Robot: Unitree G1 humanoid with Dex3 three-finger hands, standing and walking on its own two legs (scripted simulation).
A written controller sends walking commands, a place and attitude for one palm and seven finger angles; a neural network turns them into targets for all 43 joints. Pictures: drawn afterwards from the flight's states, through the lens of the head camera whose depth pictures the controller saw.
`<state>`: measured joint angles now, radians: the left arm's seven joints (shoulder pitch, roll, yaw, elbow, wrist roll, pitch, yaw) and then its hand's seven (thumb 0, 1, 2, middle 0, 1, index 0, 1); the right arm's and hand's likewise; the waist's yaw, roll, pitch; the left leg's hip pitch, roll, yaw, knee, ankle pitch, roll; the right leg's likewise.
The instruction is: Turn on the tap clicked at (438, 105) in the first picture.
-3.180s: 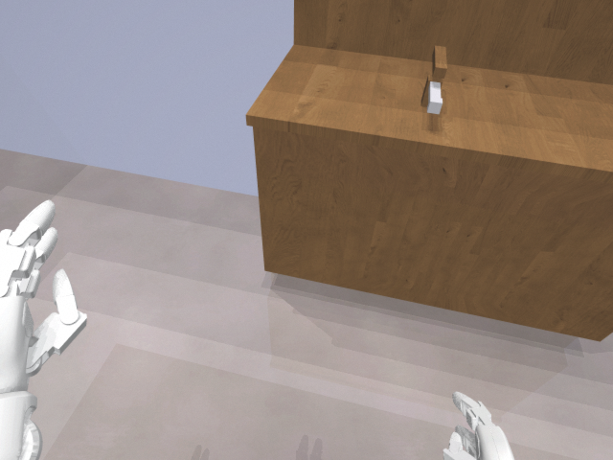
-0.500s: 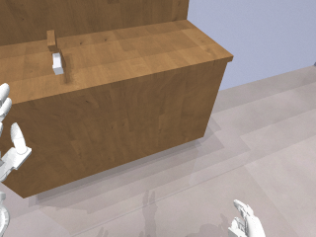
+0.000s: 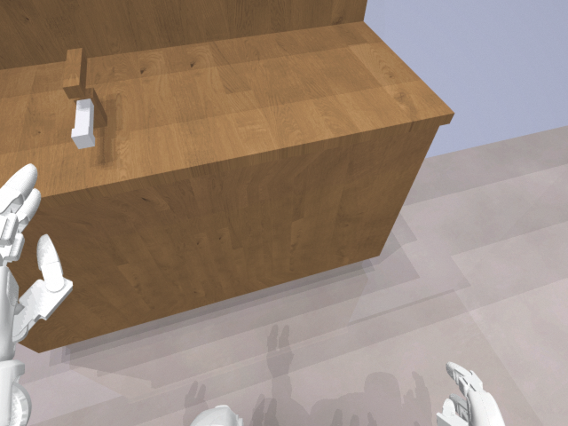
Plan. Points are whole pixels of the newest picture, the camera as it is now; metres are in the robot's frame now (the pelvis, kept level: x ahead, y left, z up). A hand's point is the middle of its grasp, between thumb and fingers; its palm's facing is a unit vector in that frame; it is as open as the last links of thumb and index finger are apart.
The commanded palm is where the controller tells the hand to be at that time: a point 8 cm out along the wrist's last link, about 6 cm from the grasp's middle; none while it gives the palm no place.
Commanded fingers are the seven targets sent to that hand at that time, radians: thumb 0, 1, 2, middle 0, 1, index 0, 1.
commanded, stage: take the last steps up to it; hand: left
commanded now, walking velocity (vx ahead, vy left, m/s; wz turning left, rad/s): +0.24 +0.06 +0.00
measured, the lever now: (83, 137) +0.56 +0.40 +0.05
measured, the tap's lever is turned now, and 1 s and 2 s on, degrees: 0 0 0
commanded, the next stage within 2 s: come to a stop and stand still in 0.34 s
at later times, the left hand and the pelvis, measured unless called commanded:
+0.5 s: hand (114, 199) +0.33 +0.21 +0.17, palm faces +0.40 -0.79 -0.47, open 7.4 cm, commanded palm +0.27 +0.26 +0.18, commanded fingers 0.00 0.90 0.90 -0.20 -0.30 -0.20 -0.30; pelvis +0.11 -0.02 -0.01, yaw +0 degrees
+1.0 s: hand (83, 194) +0.32 +0.25 +0.18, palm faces +0.42 -0.83 -0.38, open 7.5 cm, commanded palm +0.27 +0.29 +0.18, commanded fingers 0.00 0.90 0.90 -0.20 -0.30 -0.20 -0.30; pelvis +0.11 +0.01 +0.00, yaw +0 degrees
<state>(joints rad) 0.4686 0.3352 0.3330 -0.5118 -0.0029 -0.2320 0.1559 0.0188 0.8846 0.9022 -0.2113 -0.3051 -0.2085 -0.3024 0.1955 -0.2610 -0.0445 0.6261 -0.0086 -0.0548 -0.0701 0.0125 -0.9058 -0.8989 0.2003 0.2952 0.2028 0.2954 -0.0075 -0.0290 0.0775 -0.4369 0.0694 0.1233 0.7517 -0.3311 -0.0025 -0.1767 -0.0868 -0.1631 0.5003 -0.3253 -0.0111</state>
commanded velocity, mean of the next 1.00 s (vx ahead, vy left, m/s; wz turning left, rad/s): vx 0.03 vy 0.04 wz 0.01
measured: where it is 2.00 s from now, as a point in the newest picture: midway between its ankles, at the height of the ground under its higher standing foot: outside the picture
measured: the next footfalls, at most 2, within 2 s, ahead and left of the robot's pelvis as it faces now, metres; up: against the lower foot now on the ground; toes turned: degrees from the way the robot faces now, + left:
left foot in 0.08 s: +0.12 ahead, +0.12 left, +0.00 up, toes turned +8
right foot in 0.42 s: +0.15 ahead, -0.11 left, +0.00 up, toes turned -4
